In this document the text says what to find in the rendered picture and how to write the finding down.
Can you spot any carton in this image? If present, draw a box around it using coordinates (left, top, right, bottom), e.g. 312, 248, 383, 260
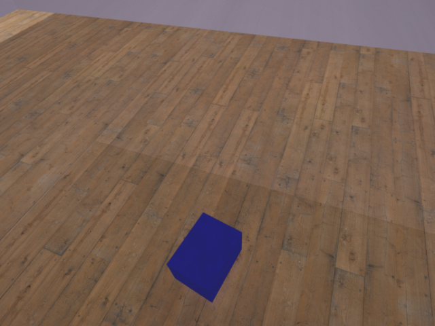
167, 213, 242, 302

